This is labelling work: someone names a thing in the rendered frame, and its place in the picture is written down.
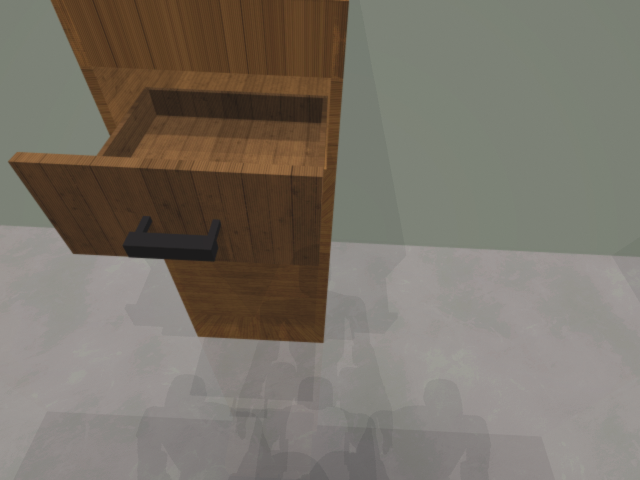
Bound handle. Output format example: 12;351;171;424
122;216;221;262

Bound cabinet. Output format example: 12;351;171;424
51;0;349;343

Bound drawer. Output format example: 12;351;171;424
8;87;328;266

